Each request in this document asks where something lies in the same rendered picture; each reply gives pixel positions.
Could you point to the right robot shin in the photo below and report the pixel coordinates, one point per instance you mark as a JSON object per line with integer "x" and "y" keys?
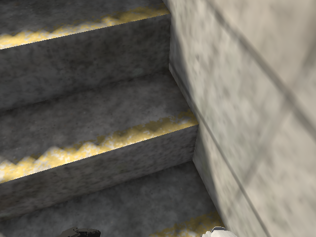
{"x": 218, "y": 228}

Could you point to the left robot hand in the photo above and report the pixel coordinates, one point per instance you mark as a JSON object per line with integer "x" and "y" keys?
{"x": 75, "y": 232}

